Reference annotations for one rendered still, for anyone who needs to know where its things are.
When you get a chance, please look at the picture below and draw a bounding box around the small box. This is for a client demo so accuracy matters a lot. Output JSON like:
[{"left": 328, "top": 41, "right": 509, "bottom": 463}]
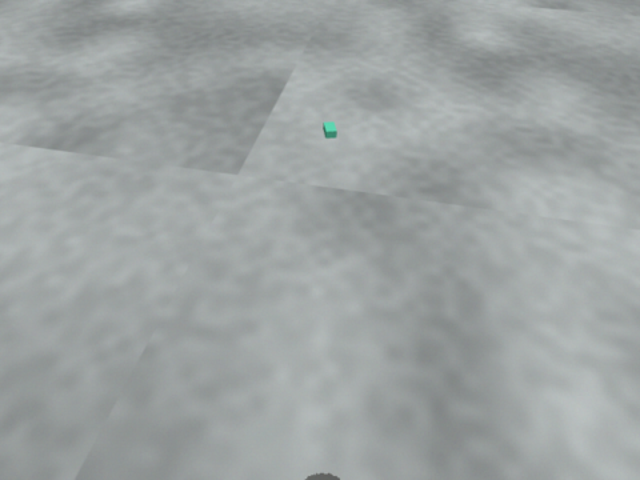
[{"left": 323, "top": 122, "right": 337, "bottom": 138}]

